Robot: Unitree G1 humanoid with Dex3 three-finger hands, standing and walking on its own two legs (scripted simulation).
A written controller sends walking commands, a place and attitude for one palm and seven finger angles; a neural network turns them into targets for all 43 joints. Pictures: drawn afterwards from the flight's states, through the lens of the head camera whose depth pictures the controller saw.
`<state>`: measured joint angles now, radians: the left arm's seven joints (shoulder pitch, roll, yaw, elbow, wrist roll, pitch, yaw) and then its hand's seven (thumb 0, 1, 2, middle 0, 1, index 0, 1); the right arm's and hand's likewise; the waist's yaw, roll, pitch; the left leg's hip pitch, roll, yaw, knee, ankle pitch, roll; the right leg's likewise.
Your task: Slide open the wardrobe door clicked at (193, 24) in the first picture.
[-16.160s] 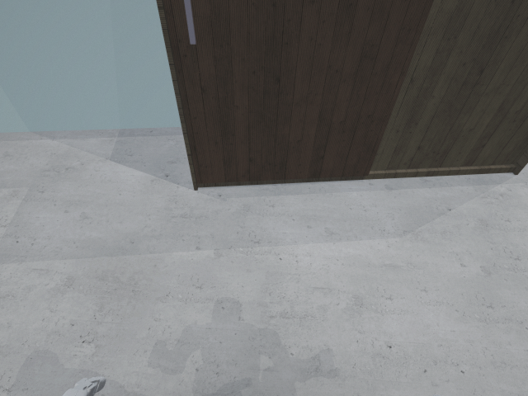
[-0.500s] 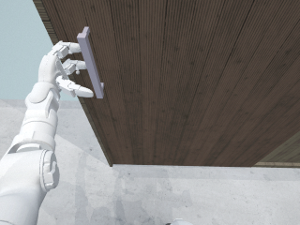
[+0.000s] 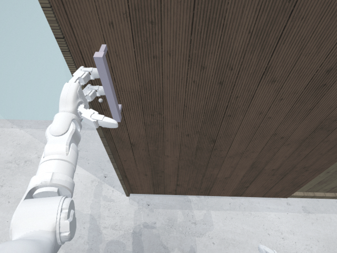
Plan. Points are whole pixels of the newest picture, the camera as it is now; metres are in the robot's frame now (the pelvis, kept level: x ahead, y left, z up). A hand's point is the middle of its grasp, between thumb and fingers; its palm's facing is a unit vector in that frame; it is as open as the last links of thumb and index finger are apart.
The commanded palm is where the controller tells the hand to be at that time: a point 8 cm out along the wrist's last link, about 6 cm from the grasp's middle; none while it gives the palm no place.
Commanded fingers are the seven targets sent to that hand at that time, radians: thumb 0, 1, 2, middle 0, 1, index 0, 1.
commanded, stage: move the hooked fingers beside the handle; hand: left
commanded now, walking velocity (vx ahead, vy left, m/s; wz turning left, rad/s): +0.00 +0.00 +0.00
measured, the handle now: (111, 87) +0.48 +0.15 +0.13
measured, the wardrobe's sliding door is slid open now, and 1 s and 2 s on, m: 0.00 0.00 0.00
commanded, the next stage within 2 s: none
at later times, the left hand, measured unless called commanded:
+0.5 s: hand (98, 101) +0.43 +0.17 +0.14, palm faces -0.01 -1.00 -0.03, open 14.0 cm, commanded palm +0.40 +0.22 +0.13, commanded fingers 0.00 -0.50 0.30 -0.30 -1.20 -0.30 -1.20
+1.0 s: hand (88, 99) +0.43 +0.20 +0.13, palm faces -0.01 -1.00 -0.02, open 14.0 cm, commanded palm +0.40 +0.25 +0.13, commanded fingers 0.00 -0.50 0.30 -0.30 -1.20 -0.30 -1.20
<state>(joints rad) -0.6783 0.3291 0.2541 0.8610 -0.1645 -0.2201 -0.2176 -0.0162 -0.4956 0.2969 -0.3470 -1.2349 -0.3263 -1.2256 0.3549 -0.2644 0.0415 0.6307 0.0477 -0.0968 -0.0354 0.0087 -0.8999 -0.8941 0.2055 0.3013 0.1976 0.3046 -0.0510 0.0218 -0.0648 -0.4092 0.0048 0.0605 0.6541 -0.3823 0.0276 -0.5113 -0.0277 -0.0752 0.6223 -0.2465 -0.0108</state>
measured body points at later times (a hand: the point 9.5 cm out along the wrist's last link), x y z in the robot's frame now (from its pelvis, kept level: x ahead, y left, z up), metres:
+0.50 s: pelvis +0.01 -0.01 +0.01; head +0.04 -0.02 +0.45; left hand +0.42 +0.23 +0.14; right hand +0.11 -0.26 -0.11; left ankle -0.03 +0.10 -0.72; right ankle +0.04 -0.12 -0.72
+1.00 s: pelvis -0.01 -0.01 +0.00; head +0.04 -0.01 +0.45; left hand +0.42 +0.25 +0.14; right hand +0.08 -0.27 -0.11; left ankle -0.03 +0.10 -0.72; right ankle +0.04 -0.12 -0.72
